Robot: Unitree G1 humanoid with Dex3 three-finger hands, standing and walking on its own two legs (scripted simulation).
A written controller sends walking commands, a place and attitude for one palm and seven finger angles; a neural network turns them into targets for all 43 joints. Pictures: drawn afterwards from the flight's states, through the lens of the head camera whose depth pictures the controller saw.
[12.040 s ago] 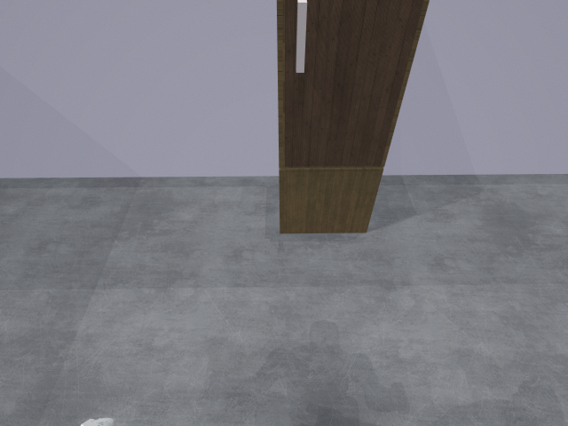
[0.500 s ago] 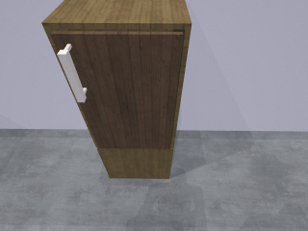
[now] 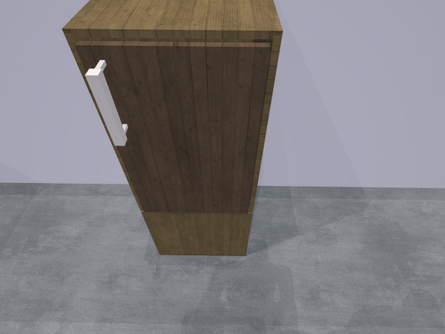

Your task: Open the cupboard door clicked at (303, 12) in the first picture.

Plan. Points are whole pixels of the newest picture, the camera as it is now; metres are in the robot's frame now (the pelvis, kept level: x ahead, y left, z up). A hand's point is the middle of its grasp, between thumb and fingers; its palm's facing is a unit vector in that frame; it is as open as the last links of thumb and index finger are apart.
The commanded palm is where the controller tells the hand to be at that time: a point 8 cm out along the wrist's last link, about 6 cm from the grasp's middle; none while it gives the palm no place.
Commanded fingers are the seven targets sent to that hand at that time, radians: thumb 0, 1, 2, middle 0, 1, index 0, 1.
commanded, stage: come to a stop and stand still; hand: left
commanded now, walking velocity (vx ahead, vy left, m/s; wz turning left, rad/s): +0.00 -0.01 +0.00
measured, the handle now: (111, 105) +0.52 +0.28 +0.13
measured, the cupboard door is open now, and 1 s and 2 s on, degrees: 0 0 0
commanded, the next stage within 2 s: look again from close up in 1.12 s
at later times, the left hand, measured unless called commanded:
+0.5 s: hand out of the picture +0.00 +0.21 -0.17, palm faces +0.00 -0.98 -0.22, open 7.3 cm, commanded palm none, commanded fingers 0.00 0.90 0.90 -0.20 -0.30 -0.20 -0.30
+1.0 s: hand out of the picture +0.00 +0.19 -0.18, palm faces +0.00 -0.98 -0.18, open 7.3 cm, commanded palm none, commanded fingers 0.00 0.90 0.90 -0.20 -0.30 -0.20 -0.30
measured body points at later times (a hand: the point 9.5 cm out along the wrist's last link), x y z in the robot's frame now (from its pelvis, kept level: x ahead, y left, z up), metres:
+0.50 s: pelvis -0.01 +0.03 +0.00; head +0.00 +0.01 +0.45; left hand +0.00 +0.26 -0.15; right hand -0.03 -0.17 -0.17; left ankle -0.04 +0.12 -0.74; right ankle +0.01 -0.09 -0.74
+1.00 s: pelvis +0.01 +0.02 +0.00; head +0.02 +0.02 +0.45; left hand +0.00 +0.24 -0.16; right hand +0.00 -0.19 -0.17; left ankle -0.04 +0.12 -0.74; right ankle +0.01 -0.09 -0.74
